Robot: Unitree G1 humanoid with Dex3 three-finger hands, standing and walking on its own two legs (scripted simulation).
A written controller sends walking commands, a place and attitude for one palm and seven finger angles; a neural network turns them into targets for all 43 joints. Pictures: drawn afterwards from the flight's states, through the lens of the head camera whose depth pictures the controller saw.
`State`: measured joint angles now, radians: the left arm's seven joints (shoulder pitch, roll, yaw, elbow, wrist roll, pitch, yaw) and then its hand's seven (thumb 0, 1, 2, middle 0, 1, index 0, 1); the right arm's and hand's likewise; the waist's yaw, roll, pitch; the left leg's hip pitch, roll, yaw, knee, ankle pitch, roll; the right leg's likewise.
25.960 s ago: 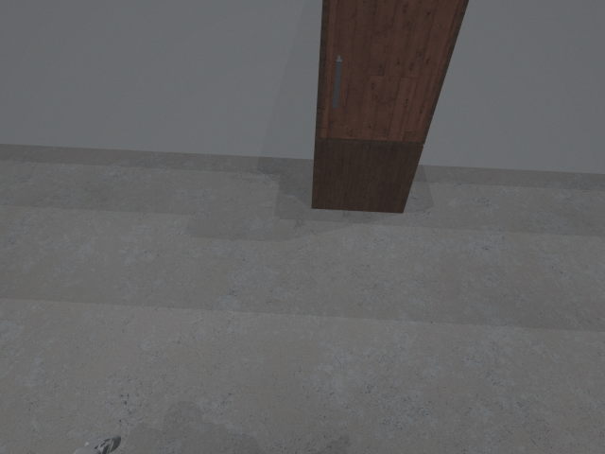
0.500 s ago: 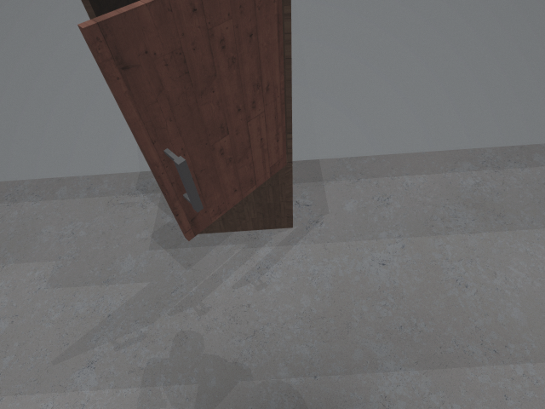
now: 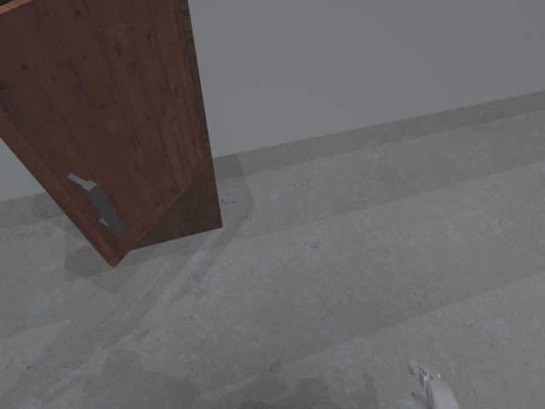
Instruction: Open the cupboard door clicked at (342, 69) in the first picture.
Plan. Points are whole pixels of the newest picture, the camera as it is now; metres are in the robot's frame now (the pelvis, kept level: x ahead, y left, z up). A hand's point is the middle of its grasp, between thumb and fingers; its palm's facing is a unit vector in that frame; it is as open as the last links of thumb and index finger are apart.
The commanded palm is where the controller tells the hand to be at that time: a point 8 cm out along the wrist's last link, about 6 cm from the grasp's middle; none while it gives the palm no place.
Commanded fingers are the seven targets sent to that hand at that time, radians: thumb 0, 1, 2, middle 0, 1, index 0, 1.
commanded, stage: walk to a spot facing it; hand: left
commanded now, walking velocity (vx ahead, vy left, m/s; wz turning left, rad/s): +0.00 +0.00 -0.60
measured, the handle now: (98, 207) +0.45 +0.40 -0.10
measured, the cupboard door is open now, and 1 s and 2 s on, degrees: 43 43 43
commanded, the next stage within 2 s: turn to face it in 2.00 s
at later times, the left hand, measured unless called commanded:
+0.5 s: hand (203, 371) +0.18 +0.14 -0.16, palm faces -0.33 -0.90 -0.27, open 7.4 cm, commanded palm none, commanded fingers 0.00 0.90 0.90 -0.20 -0.30 -0.20 -0.30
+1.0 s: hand (253, 329) +0.26 +0.06 -0.16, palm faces -0.60 -0.76 -0.26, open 7.4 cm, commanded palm none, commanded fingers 0.00 0.90 0.90 -0.20 -0.30 -0.20 -0.30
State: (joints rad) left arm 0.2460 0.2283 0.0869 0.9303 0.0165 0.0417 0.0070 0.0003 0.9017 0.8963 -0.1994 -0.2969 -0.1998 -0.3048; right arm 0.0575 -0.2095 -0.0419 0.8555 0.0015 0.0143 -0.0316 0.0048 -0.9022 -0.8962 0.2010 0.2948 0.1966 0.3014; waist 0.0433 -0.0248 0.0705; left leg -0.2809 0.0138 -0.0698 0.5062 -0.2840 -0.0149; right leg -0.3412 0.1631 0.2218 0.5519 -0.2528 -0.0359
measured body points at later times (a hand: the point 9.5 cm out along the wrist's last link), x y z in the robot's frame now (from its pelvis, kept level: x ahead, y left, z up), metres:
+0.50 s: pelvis +0.02 -0.03 +0.00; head +0.08 -0.05 +0.45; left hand +0.20 +0.18 -0.14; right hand -0.01 -0.31 -0.14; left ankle +0.05 +0.11 -0.67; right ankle -0.01 -0.14 -0.73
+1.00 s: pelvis +0.05 -0.05 -0.01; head +0.08 -0.09 +0.44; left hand +0.29 +0.10 -0.14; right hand -0.08 -0.27 -0.16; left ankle +0.12 +0.08 -0.73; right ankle -0.02 -0.13 -0.74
